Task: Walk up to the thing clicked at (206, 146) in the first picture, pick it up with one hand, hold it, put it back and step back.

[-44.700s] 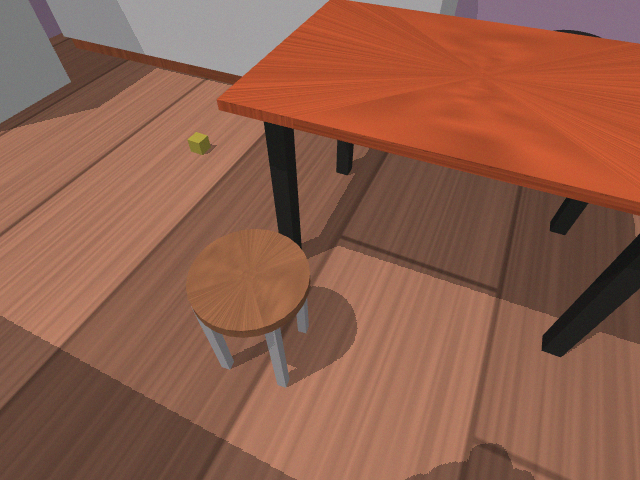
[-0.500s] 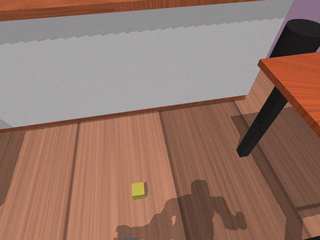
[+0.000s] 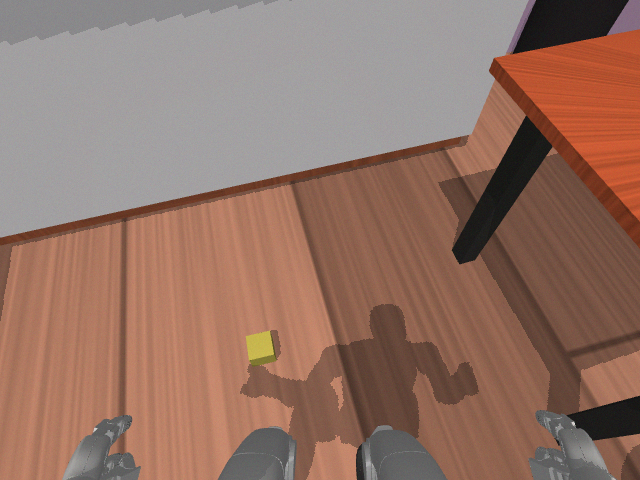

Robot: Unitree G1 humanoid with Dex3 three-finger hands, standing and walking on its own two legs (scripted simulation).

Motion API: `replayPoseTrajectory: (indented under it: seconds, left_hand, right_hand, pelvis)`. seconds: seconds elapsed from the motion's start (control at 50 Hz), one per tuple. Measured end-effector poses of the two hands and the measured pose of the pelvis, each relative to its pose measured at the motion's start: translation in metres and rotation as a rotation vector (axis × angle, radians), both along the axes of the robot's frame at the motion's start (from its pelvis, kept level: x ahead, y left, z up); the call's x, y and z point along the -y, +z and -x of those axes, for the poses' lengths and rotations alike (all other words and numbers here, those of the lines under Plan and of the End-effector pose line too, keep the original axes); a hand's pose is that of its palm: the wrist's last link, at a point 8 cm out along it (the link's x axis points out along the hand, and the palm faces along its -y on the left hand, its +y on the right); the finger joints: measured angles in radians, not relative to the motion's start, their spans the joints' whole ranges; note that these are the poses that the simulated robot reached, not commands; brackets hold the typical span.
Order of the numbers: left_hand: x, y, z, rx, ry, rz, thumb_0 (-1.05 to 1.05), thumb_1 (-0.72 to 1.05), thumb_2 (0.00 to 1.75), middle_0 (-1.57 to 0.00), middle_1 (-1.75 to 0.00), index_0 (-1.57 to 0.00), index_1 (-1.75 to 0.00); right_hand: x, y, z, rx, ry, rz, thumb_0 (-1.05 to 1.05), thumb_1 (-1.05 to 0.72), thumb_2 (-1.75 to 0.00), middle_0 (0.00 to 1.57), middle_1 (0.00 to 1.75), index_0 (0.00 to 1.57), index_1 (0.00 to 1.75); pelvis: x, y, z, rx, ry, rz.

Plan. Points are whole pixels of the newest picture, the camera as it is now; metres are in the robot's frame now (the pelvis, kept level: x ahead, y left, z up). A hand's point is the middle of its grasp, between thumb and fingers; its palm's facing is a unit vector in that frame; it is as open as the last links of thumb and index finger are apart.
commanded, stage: walk up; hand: left
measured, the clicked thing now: (261, 348) +0.46 +0.20 -0.71
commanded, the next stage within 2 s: none
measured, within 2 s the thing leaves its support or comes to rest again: neither
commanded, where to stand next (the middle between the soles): +0.08 -0.04 m, yaw -1 degrees
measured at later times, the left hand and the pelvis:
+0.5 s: hand out of the picture +0.07 +0.27 -0.13, palm faces -0.01 -0.93 -0.37, open 7.4 cm; pelvis +0.01 +0.01 +0.02, yaw +0 degrees
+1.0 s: hand out of the picture +0.10 +0.29 -0.14, palm faces -0.03 -0.91 -0.41, open 7.4 cm; pelvis -0.03 +0.02 +0.01, yaw +0 degrees
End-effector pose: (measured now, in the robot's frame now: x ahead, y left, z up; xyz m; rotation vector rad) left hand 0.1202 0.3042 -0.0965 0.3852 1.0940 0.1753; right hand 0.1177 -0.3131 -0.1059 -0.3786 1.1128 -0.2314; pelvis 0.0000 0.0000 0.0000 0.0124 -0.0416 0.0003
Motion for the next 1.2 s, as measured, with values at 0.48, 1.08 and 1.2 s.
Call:
replayPoseTrajectory:
  seconds: [0.48, 1.08, 1.2]
  left_hand:
    - [-0.008, 0.006, 0.062, -0.088, 0.077, 0.022, 0.01, 0.90, 0.90, -0.20, -0.30, -0.20, -0.30]
    - [-0.046, -0.015, 0.037, -0.015, -0.010, -0.031, 0.00, 0.90, 0.90, -0.20, -0.30, -0.20, -0.30]
    - [-0.054, -0.021, 0.064, -0.048, 0.002, 0.002, 0.01, 0.90, 0.90, -0.20, -0.30, -0.20, -0.30]
  right_hand:
    - [-0.018, 0.009, 0.048, -0.075, -0.002, -0.072, 0.01, -0.90, -0.90, 0.20, 0.30, 0.20, 0.30]
    - [-0.024, 0.006, 0.071, -0.064, -0.030, 0.013, 0.01, -0.91, -0.90, 0.20, 0.30, 0.20, 0.30]
    - [-0.036, 0.010, 0.147, -0.155, -0.071, 0.045, 0.01, -0.91, -0.90, 0.20, 0.30, 0.20, 0.30]
  pelvis:
    - [-0.006, 0.019, -0.007, 0.016, 0.000, 0.013]
    - [-0.037, -0.003, 0.057, -0.008, 0.010, -0.001]
    - [-0.043, 0.000, 0.080, 0.014, -0.008, 0.004]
